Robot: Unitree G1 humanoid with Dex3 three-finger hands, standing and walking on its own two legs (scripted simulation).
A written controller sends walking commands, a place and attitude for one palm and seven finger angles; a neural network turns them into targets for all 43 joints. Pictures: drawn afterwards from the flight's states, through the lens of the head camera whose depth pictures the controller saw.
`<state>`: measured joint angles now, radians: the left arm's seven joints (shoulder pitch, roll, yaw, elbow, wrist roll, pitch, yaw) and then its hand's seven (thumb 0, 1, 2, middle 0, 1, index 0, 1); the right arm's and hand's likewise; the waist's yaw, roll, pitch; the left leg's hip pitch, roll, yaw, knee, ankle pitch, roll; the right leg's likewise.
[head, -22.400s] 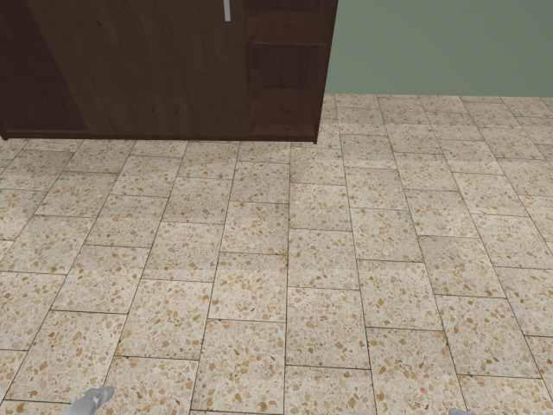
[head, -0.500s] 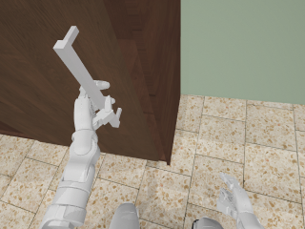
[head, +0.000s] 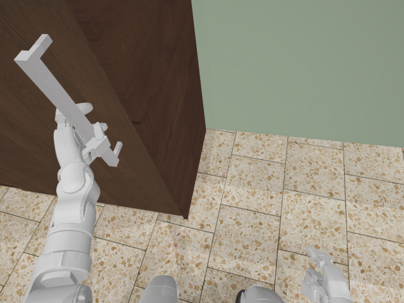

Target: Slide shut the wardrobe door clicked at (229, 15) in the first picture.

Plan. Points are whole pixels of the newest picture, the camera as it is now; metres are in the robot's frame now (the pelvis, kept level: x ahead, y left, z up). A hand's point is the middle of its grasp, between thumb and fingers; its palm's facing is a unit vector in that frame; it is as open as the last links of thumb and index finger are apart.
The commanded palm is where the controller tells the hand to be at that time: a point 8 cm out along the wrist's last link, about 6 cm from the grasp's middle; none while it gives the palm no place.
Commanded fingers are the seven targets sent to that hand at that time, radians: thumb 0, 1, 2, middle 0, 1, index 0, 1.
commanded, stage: step sideways, sliding the door along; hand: left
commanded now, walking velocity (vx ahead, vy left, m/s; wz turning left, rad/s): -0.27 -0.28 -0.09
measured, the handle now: (86, 116) +0.42 +0.28 +0.09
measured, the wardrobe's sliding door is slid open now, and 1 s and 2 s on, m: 0.00 0.00 0.00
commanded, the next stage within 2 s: stop walking and hold the door there in 0.18 s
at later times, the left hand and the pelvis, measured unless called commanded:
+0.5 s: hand (98, 141) +0.37 +0.26 +0.06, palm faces +0.53 -0.73 -0.43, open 6.6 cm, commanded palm +0.33 +0.28 +0.07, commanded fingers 0.00 0.90 0.90 -0.45 -1.40 -0.45 -1.40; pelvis +0.05 -0.08 +0.01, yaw -6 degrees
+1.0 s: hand (99, 144) +0.37 +0.25 +0.07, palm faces +0.52 -0.75 -0.42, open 6.3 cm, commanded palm +0.32 +0.27 +0.07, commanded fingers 0.00 0.90 0.90 -0.45 -1.40 -0.45 -1.40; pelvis +0.04 -0.09 +0.01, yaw -9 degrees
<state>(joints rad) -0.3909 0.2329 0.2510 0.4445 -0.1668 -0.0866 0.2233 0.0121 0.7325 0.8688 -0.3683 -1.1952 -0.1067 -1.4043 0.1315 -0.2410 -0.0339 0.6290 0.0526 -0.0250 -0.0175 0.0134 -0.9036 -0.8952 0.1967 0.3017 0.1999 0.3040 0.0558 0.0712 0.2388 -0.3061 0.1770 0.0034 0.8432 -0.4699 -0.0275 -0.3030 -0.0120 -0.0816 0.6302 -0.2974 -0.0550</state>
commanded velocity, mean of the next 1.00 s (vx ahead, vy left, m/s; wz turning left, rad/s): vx -0.14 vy -0.01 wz -0.02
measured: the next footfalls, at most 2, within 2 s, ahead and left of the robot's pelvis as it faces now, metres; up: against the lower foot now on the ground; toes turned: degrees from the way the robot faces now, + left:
left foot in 0.08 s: +0.01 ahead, +0.18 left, +0.00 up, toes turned +8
right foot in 0.34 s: +0.08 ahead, -0.20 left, +0.00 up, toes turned -12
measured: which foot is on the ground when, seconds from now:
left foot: up 0.00-0.06, down 0.08-0.36, up 0.38-0.64, down 0.66-1.00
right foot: down 0.00-0.08, up 0.10-0.32, down 0.34-1.00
